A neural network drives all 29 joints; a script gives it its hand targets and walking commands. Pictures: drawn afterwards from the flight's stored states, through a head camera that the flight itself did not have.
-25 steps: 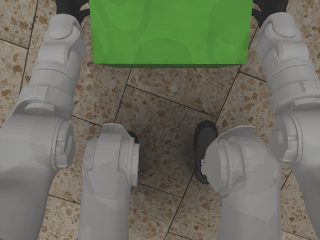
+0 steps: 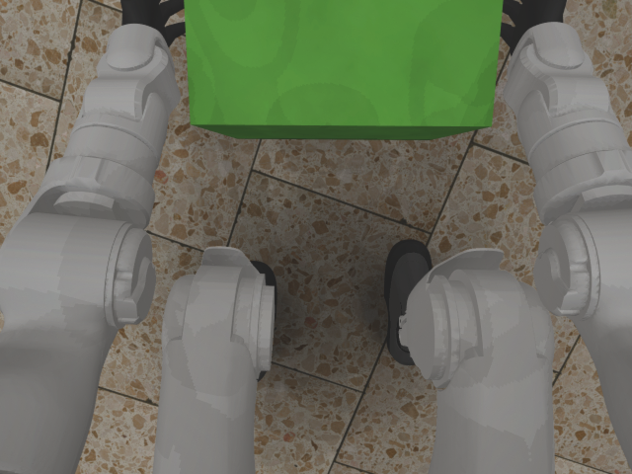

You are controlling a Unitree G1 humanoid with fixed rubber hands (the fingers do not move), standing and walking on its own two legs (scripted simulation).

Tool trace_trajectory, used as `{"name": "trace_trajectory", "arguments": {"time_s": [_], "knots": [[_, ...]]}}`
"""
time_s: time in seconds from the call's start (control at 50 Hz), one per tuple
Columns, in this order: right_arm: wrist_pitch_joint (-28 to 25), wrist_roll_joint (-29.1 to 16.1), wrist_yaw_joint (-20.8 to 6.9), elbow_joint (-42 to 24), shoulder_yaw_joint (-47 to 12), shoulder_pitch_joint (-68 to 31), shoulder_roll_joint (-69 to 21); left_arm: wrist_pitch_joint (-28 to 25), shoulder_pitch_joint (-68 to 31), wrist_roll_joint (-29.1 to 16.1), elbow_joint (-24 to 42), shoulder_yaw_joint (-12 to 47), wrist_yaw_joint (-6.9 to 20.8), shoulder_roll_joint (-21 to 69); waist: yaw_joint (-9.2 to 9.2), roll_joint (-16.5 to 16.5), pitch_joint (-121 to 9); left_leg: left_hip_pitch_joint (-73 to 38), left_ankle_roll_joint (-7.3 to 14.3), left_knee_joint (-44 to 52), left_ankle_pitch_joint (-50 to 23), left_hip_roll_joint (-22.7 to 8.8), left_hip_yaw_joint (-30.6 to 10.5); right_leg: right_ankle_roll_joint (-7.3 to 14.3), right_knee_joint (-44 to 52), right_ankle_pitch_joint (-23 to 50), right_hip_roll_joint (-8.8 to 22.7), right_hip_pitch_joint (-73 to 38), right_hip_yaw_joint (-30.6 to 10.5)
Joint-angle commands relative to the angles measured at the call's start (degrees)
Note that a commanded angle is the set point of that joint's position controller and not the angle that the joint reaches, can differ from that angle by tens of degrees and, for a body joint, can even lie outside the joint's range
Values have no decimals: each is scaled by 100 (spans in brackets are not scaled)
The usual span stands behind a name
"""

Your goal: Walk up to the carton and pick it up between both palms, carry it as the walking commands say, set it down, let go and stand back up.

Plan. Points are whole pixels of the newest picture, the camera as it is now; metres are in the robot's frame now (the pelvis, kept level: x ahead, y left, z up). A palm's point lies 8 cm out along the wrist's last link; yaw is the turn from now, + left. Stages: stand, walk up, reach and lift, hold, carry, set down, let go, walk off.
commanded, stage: reach and lift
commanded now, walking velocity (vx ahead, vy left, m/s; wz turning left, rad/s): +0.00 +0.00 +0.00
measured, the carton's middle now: (337, 57) +0.52 -0.02 -0.26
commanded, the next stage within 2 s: none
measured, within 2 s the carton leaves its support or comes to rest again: leaves its support in 0.30 s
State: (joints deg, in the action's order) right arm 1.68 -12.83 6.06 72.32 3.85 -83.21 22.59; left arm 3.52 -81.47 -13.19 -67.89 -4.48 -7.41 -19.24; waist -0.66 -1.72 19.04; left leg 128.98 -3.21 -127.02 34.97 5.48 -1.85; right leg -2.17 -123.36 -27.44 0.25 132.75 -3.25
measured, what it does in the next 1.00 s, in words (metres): stands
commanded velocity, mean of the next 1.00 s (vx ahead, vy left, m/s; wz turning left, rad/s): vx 0.00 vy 0.00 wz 0.00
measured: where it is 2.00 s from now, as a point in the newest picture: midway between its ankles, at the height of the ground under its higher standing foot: (328, 331)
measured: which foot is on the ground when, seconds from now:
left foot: down 0.00-1.00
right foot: down 0.00-1.00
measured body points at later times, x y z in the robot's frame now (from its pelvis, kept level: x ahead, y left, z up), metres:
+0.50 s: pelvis -0.01 +0.00 +0.00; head +0.34 -0.01 +0.28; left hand +0.55 +0.16 -0.15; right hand +0.54 -0.22 -0.15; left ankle +0.10 +0.12 -0.33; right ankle +0.13 -0.13 -0.33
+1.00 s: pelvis +0.00 +0.00 +0.03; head +0.33 -0.03 +0.33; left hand +0.55 +0.15 -0.09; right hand +0.54 -0.22 -0.09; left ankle +0.10 +0.12 -0.33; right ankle +0.13 -0.13 -0.33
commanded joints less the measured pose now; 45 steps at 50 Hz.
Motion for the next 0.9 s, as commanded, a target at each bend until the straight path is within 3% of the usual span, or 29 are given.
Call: {"name": "trace_trajectory", "arguments": {"time_s": [0.0, 0.14, 0.36, 0.56, 0.74, 0.88], "knots": [[3, -23, -1359, -1386, -859, -2796, -4102, -30, -2988, -25, 1455, 1051, 1400, 4341, -252, 18, -6174, -1760, 173, 1176, -1708, 50, 457, 295, 485, 1836, -323, -3425, 574], [100, -170, -1448, -1682, -989, -2926, -4395, 58, -3080, -24, 1683, 1085, 1491, 4584, -138, 33, -6322, -1769, 230, 1142, -1707, 34, 509, 288, 483, 1836, -342, -3484, 570], [219, -464, -1382, -2427, -1339, -3259, -4691, 165, -3333, -187, 2337, 1414, 1430, 4879, -85, 71, -7656, -2560, 222, 1171, -1893, 59, 618, 229, 521, 1977, -407, -4161, 703], [597, -141, -1561, -2506, -1080, -3113, -5127, 516, -3303, 130, 2456, 1145, 1599, 5286, -77, 92, -7891, -2583, 255, 1442, -1426, 86, 693, 223, 758, 1434, -429, -4057, 834], [943, 128, -1694, -3128, -1054, -3030, -5569, 844, -3166, 307, 2848, 1066, 1756, 5693, -69, 259, -8519, -2762, 276, 1666, -1494, 141, 716, 199, 1010, 1422, -478, -4275, 903], [1139, 408, -1789, -3075, -921, -2600, -5816, 1016, -2714, 598, 2772, 886, 1886, 5884, 11, 347, -8238, -2488, 267, 1856, -1510, 146, 706, 186, 1263, 1434, -529, -4146, 860]]}}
